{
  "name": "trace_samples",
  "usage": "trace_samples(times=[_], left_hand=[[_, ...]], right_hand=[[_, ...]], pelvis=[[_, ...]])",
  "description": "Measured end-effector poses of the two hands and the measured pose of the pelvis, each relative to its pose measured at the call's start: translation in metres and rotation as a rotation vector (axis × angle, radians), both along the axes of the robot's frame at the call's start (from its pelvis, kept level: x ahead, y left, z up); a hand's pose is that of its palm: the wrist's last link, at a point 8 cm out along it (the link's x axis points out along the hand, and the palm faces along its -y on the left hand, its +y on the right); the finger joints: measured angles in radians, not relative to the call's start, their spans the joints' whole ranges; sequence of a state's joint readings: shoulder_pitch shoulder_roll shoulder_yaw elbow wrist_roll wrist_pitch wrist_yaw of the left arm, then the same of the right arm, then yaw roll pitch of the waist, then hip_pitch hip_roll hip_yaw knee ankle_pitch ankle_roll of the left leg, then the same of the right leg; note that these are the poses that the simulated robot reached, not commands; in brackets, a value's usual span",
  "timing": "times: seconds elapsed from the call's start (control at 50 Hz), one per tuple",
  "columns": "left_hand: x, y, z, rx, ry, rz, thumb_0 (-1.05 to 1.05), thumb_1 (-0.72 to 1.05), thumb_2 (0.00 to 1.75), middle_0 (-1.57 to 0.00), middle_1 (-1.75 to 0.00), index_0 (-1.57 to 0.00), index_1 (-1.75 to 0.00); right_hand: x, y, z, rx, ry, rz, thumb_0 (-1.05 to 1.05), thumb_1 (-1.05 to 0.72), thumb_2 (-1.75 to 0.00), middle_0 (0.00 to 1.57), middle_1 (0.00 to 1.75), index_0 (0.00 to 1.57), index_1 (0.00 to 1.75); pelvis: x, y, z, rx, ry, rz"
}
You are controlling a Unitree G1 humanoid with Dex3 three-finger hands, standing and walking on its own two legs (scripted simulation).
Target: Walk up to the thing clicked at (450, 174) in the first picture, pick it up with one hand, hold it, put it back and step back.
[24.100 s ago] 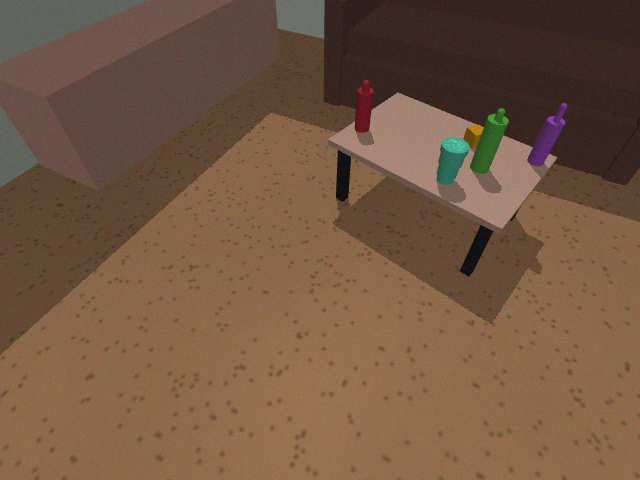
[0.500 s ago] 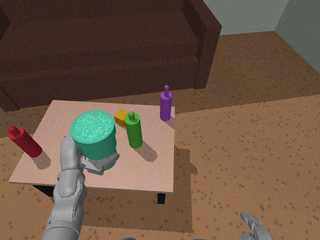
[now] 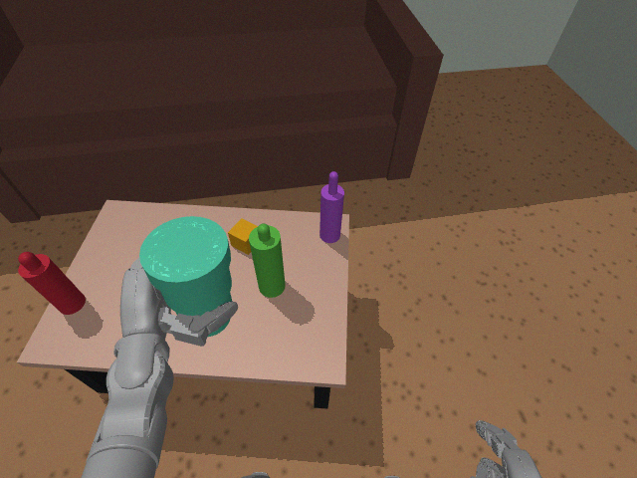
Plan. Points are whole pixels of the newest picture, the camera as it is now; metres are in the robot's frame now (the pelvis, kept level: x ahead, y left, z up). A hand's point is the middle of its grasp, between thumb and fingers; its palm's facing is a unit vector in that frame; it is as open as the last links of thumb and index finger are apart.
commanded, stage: hold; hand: left
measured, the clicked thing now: (198, 286) +0.33 +0.16 +0.06
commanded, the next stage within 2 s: crouch in 0.06 s
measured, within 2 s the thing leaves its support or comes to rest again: neither
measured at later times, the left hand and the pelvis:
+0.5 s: hand (203, 303) +0.35 +0.18 -0.01, palm faces +0.17 -0.98 -0.01, open 10.6 cm; pelvis -0.02 +0.00 -0.02, yaw +0 degrees
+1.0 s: hand (215, 303) +0.42 +0.20 -0.16, palm faces +0.20 -0.98 -0.03, open 10.6 cm; pelvis -0.04 +0.00 -0.15, yaw -2 degrees
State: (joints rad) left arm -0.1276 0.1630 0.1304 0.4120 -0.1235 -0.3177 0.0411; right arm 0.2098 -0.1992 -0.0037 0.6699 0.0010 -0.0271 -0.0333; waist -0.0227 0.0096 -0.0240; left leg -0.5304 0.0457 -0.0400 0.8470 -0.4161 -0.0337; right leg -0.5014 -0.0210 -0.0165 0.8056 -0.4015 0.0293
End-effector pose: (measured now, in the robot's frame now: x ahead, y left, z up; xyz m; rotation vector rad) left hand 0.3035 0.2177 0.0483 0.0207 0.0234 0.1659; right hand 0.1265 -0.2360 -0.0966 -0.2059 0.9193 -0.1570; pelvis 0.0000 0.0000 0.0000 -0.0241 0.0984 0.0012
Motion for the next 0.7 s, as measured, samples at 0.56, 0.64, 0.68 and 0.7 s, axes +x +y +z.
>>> trace_samples(times=[0.56, 0.64, 0.68, 0.7], left_hand=[[0.021, 0.012, -0.087, -0.015, 0.047, 0.014, -0.01, -0.41, 1.01, -0.77, -1.02, -0.68, -0.99], [0.035, 0.020, -0.122, -0.005, 0.027, 0.034, -0.01, -0.41, 1.02, -0.77, -1.02, -0.68, -0.99], [0.043, 0.023, -0.136, 0.001, 0.015, 0.043, -0.01, -0.41, 1.02, -0.78, -1.02, -0.69, -0.99], [0.047, 0.024, -0.142, 0.005, 0.011, 0.044, -0.01, -0.42, 1.03, -0.78, -1.02, -0.69, -0.99]], right_hand=[[-0.034, -0.020, -0.043, -0.046, 0.115, 0.020, 0.01, -0.89, -0.90, 0.20, 0.30, 0.20, 0.30], [-0.052, -0.027, -0.074, -0.067, 0.181, 0.023, 0.01, -0.90, -0.91, 0.20, 0.30, 0.20, 0.30], [-0.062, -0.029, -0.090, -0.072, 0.221, 0.019, 0.01, -0.90, -0.91, 0.20, 0.30, 0.20, 0.30], [-0.066, -0.029, -0.098, -0.073, 0.241, 0.015, 0.01, -0.90, -0.91, 0.20, 0.30, 0.20, 0.30]], pelvis=[[-0.023, -0.003, -0.040, -0.002, 0.165, -0.003], [-0.028, -0.003, -0.070, -0.009, 0.246, -0.006], [-0.030, -0.003, -0.084, -0.013, 0.279, -0.008], [-0.031, -0.003, -0.091, -0.015, 0.293, -0.010]])
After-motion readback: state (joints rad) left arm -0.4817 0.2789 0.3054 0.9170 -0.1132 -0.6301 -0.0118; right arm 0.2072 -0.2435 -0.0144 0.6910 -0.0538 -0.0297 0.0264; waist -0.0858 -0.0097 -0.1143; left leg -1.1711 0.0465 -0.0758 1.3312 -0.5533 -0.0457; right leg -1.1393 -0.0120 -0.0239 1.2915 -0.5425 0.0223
